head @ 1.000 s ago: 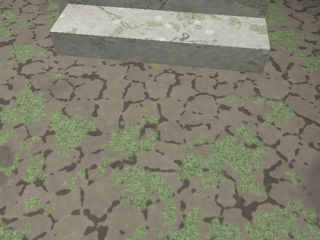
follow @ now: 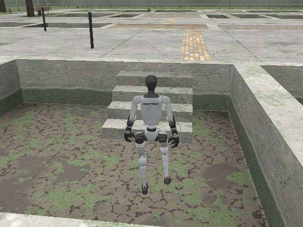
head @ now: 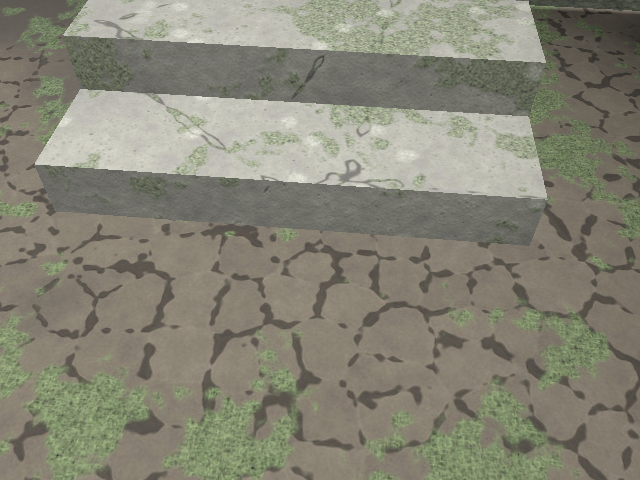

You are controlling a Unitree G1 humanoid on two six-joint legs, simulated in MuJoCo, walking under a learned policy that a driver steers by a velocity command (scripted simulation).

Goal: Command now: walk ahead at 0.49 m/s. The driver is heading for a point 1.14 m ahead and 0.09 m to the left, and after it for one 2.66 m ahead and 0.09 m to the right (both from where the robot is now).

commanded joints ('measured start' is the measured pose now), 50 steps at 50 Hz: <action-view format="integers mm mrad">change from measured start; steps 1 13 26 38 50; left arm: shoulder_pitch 35 -199 86 254 91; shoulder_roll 47 74 102 136 111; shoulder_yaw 14 14 30 40 36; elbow -42 -135 -7 84 11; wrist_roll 13 -9 18 -2 -7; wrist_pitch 4 -30 -34 4 -26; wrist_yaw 8 -49 -43 -5 -6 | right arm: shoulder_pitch -37 96 -43 -423 -145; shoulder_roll -131 -188 -93 -70 -107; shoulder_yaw -20 -40 -30 -17 -39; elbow -53 -4 -94 -222 -125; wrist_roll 1 27 16 27 2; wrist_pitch -17 32 31 8 -8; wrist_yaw -20 -42 -43 -3 -1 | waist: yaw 46 -1 9 103 25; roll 79 115 -18 -20 104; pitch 55 53 -5 100 -54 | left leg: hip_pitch -98 198 -510 -568 60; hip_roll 281 351 239 182 337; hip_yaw -214 -188 -123 -79 -348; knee -208 -32 774 262 -89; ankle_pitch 64 177 -18 178 37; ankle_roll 170 89 -55 -44 127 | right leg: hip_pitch -32 104 513 726 25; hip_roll -43 63 -88 -125 -16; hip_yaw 1 -66 92 14 19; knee -134 -639 -1003 -990 62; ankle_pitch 153 117 317 265 -86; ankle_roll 29 -20 -184 -145 -13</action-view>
